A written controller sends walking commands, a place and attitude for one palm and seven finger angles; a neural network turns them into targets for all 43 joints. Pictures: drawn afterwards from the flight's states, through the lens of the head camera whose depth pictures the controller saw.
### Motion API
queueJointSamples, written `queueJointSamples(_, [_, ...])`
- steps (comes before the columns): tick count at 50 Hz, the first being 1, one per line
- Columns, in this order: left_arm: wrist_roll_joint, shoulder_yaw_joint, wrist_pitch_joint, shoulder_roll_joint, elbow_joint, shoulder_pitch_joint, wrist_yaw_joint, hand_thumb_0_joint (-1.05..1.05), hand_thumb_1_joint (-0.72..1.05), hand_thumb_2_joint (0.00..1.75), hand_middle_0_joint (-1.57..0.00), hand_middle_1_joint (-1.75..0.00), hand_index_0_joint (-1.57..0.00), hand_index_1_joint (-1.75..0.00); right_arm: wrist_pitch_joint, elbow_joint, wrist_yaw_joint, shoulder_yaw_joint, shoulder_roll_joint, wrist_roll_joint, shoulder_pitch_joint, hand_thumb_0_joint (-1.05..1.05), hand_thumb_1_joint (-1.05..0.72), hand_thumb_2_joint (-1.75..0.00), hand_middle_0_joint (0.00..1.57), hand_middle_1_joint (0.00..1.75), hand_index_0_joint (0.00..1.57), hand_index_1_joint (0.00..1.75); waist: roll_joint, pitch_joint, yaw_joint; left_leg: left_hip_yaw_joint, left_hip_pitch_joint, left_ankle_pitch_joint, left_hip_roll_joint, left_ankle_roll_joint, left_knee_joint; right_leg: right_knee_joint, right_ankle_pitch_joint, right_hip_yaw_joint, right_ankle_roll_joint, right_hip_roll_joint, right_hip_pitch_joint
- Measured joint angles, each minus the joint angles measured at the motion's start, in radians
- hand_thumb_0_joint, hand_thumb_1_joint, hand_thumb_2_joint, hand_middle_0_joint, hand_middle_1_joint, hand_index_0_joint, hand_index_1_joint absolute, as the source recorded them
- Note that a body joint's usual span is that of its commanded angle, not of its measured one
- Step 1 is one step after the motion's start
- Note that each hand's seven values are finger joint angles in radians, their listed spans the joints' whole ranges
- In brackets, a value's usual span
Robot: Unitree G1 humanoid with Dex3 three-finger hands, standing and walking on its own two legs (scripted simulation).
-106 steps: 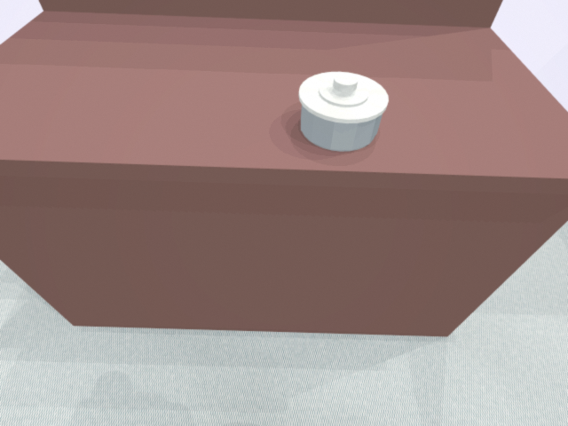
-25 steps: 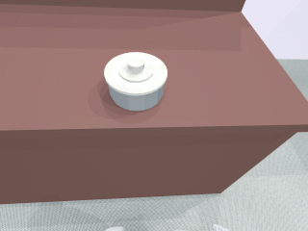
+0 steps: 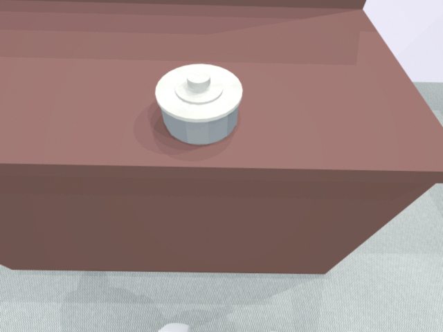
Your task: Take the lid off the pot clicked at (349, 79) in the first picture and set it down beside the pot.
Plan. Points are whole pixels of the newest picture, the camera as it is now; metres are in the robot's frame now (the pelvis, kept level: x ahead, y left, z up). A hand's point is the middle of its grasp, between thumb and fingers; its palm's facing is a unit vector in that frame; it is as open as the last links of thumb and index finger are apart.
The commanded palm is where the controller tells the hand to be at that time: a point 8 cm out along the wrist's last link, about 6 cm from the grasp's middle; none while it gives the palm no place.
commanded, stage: come to a stop and stand still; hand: left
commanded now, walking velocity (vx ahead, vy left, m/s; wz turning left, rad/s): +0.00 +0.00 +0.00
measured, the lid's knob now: (198, 79) +0.51 +0.10 +0.16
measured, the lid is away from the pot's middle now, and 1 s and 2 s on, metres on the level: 0.00 0.00 0.00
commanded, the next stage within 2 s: look again from close up in 0.62 s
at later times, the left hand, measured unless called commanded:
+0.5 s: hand out of the picture +0.02 +0.22 -0.16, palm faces +0.02 -0.98 -0.20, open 7.3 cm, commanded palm none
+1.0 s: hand out of the picture -0.03 +0.22 -0.17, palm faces +0.03 -0.98 -0.20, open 7.3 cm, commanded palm none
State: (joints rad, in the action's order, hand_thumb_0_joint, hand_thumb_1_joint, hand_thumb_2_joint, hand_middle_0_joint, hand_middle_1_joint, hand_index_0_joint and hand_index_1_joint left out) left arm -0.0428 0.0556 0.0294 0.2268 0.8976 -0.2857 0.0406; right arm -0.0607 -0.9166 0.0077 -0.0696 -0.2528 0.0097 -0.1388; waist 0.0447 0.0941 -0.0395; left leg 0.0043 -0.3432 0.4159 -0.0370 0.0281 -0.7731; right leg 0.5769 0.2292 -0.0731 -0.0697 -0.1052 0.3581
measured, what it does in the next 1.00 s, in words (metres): steps on the spot: left foot, then right foot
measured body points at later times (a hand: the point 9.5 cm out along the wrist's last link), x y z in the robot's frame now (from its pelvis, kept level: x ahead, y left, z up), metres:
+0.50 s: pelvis -0.02 +0.04 +0.01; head -0.01 +0.05 +0.46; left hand +0.02 +0.27 -0.15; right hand -0.02 -0.18 -0.15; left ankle -0.02 +0.13 -0.73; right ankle -0.03 -0.08 -0.73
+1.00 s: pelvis -0.02 +0.05 +0.00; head -0.01 +0.05 +0.45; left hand -0.03 +0.27 -0.15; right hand +0.01 -0.18 -0.15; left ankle -0.02 +0.13 -0.73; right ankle -0.03 -0.08 -0.73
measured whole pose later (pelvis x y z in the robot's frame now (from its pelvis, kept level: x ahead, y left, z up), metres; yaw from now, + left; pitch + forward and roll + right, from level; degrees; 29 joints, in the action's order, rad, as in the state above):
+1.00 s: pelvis -0.02 +0.05 +0.00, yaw +0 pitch +0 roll +0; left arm -0.02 -0.01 -0.01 0.14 1.07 -0.34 0.04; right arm 0.01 -1.03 -0.02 0.00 -0.18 0.01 -0.28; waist -0.02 0.00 0.00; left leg -0.02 -0.24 0.29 -0.06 -0.07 -0.54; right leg 0.53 0.31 -0.01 -0.01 -0.01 0.22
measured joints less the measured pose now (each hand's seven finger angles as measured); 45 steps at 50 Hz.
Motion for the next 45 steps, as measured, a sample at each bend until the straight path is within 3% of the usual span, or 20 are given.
queueJointSamples(2, [0.006, 0.001, 0.014, 0.003, 0.005, -0.009, -0.006, 0.00, 0.90, 0.90, -0.20, -0.30, -0.21, -0.30, 0.025, 0.006, 0.000, 0.012, 0.010, -0.002, -0.020, 0.01, -0.91, -0.90, 0.20, 0.30, 0.19, 0.29, -0.002, -0.020, 0.007, -0.002, 0.080, -0.071, 0.013, -0.016, 0.181, 0.026, 0.008, 0.006, -0.008, 0.009, 0.022])
queueJointSamples(5, [0.014, 0.006, 0.038, 0.015, 0.036, 0.015, -0.005, 0.00, 0.91, 0.90, -0.20, -0.30, -0.21, -0.30, 0.035, -0.006, -0.005, 0.030, 0.056, 0.011, -0.040, 0.01, -0.91, -0.90, 0.20, 0.30, 0.20, 0.29, 0.020, -0.021, 0.015, 0.000, 0.070, -0.080, 0.008, -0.053, 0.169, 0.186, 0.212, -0.003, 0.022, 0.038, 0.072])
queueJointSamples(9, [0.020, 0.004, 0.026, 0.015, 0.062, 0.036, -0.012, 0.00, 0.91, 0.90, -0.20, -0.30, -0.21, -0.30, 0.037, -0.046, -0.020, 0.055, 0.109, 0.016, -0.079, 0.01, -0.91, -0.90, 0.20, 0.30, 0.20, 0.29, 0.017, -0.039, 0.023, 0.014, 0.109, -0.134, 0.014, -0.067, 0.256, 0.351, 0.231, 0.040, 0.042, 0.084, 0.090])
queueJointSamples(15, [0.029, -0.014, 0.007, -0.021, 0.082, 0.058, -0.014, 0.00, 0.91, 0.90, -0.20, -0.30, -0.20, -0.30, 0.050, -0.093, -0.037, 0.058, 0.108, 0.014, -0.108, 0.01, -0.93, -0.90, 0.21, 0.30, 0.20, 0.30, 0.005, -0.052, 0.040, 0.000, 0.148, -0.189, -0.013, -0.082, 0.345, 0.143, 0.201, 0.091, 0.051, 0.088, -0.044])
queueJointSamples(19, [0.029, -0.022, -0.018, -0.043, 0.102, 0.065, -0.008, 0.00, 0.91, 0.90, -0.20, -0.30, -0.20, -0.30, 0.054, -0.125, -0.037, 0.061, 0.108, 0.002, -0.118, 0.01, -0.92, -0.90, 0.21, 0.30, 0.20, 0.30, 0.001, -0.058, 0.039, -0.023, 0.123, -0.170, -0.032, -0.080, 0.301, -0.082, 0.046, 0.069, 0.071, 0.087, -0.152])
queueJointSamples(25, [0.032, -0.028, -0.021, -0.062, 0.133, 0.046, -0.006, 0.00, 0.92, 0.90, -0.20, -0.30, -0.20, -0.30, 0.053, -0.165, -0.032, 0.059, 0.109, 0.005, -0.131, 0.01, -0.92, -0.90, 0.20, 0.30, 0.20, 0.29, -0.030, -0.063, 0.059, -0.029, 0.136, -0.183, -0.016, -0.077, 0.326, -0.107, 0.035, 0.061, 0.070, 0.103, -0.159])
queueJointSamples(36, [0.031, -0.033, -0.027, -0.071, 0.169, 0.008, -0.003, 0.00, 0.91, 0.90, -0.20, -0.30, -0.20, -0.30, 0.063, -0.211, -0.035, 0.065, 0.133, 0.000, -0.153, 0.01, -0.91, -0.90, 0.20, 0.30, 0.20, 0.29, -0.021, -0.065, 0.045, -0.027, 0.142, -0.199, -0.015, -0.082, 0.351, -0.138, 0.016, 0.063, 0.067, 0.103, -0.169])
queueJointSamples(45, [0.024, -0.066, -0.040, -0.092, 0.175, -0.052, 0.003, 0.00, 0.91, 0.90, -0.20, -0.30, -0.20, -0.30, 0.064, -0.118, -0.028, 0.068, 0.085, 0.004, -0.164, 0.02, -0.92, -0.90, 0.20, 0.30, 0.20, 0.29, -0.067, -0.089, 0.047, -0.020, 0.083, -0.125, -0.016, -0.095, 0.221, -0.047, 0.073, 0.074, 0.064, 0.103, -0.133])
